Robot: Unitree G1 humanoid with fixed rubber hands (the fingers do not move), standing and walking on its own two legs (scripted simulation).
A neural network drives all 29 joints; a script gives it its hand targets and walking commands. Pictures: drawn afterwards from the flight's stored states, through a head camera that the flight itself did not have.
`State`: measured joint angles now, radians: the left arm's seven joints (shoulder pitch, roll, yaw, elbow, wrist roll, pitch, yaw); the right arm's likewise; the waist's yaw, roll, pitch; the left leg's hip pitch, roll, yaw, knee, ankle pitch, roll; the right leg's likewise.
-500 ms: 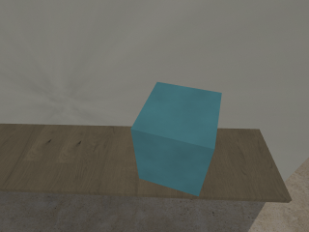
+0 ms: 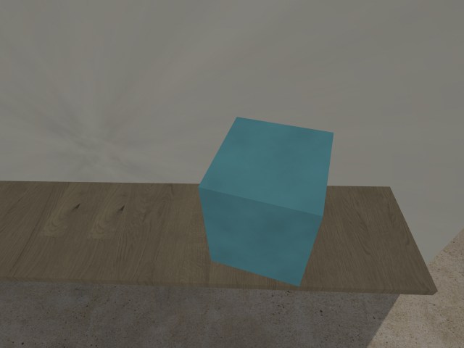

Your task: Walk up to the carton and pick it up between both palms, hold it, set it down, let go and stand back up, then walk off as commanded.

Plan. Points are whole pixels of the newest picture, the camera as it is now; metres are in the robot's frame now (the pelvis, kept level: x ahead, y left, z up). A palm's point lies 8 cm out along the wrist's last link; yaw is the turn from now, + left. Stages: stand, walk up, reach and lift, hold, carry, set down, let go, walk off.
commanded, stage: stand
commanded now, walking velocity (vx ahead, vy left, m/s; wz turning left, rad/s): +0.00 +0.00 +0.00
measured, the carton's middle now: (267, 201) +0.42 -0.04 +0.01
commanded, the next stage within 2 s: walk off in 0.58 s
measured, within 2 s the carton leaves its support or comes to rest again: neither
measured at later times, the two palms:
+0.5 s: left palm out of the picture +0.07 +0.29 -0.11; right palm out of the picture +0.06 -0.31 -0.12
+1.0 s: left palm out of the picture +0.07 +0.30 -0.11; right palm out of the picture +0.07 -0.34 -0.13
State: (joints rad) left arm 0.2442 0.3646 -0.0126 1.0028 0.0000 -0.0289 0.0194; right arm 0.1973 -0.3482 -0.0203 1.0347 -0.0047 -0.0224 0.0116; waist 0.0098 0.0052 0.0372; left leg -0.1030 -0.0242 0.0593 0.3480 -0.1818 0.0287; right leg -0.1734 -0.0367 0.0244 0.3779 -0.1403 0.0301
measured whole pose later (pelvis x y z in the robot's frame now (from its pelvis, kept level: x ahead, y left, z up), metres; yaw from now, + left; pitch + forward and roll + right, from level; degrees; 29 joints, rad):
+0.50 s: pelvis +0.01 -0.01 +0.00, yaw +0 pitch -3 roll +1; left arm 0.20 0.36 -0.01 1.03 -0.01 -0.02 0.02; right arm 0.20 -0.36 -0.01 1.04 0.00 -0.02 0.00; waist 0.00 0.01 0.04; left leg -0.09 0.00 0.06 0.34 -0.19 0.01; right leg -0.16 -0.02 0.03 0.36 -0.14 0.02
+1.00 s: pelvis -0.03 -0.02 -0.03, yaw -3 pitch -4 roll +1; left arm 0.20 0.39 0.06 0.86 0.01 0.05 0.01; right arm 0.15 -0.41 -0.07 0.83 -0.02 0.05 -0.02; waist 0.00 0.02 0.14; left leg -0.27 0.03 0.09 0.65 -0.31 0.00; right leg -0.36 0.04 0.08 0.83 -0.40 -0.03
